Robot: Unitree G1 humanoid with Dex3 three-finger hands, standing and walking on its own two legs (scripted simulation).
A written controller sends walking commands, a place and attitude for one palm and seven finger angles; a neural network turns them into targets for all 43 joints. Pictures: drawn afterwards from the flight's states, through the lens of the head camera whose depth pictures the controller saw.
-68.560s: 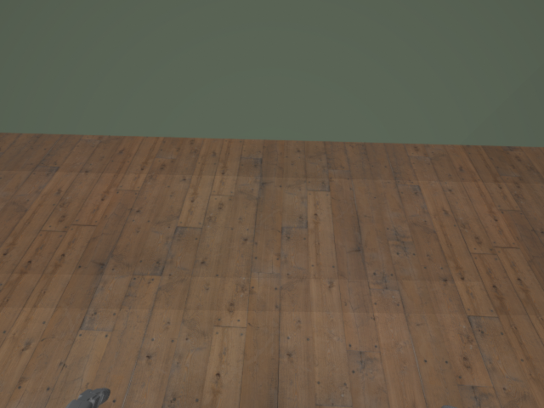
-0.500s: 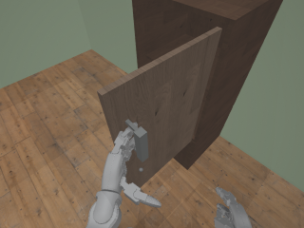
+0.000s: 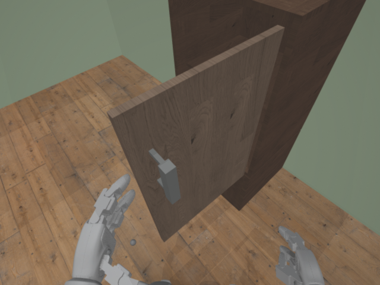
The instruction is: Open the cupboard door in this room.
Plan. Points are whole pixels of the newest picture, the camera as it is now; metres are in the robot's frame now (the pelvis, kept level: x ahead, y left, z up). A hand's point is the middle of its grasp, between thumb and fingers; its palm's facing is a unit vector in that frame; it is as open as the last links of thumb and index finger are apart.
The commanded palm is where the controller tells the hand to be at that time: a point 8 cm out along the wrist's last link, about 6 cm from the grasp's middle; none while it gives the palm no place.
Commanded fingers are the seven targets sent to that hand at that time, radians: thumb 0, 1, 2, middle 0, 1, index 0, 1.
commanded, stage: slide the hand sideways off the handle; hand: left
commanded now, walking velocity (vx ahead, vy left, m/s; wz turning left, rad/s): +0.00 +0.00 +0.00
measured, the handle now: (164, 176) +0.31 +0.08 +0.08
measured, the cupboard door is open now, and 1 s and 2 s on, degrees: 88 88 88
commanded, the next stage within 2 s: draw the hand back to the body in 0.18 s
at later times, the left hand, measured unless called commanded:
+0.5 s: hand (105, 242) +0.18 +0.15 +0.10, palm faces -0.04 -1.00 -0.06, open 16.3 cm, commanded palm +0.15 +0.21 +0.11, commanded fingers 0.00 -0.50 0.30 -0.15 -0.30 -0.15 -0.30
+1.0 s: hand (46, 221) +0.19 +0.23 +0.14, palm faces +0.21 -0.92 -0.32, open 14.8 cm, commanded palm +0.15 +0.28 +0.17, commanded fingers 0.00 0.09 0.56 -0.17 -0.30 -0.17 -0.30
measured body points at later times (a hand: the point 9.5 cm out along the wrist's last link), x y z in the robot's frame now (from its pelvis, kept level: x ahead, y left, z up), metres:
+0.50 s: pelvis -0.01 +0.02 +0.00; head +0.01 +0.00 +0.45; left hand +0.17 +0.20 +0.11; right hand +0.18 -0.20 -0.07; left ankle +0.00 +0.12 -0.68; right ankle +0.00 -0.08 -0.68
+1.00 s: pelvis +0.01 +0.04 +0.04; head +0.01 +0.02 +0.49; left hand +0.17 +0.27 +0.16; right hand +0.20 -0.18 -0.03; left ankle +0.00 +0.12 -0.68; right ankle +0.00 -0.08 -0.68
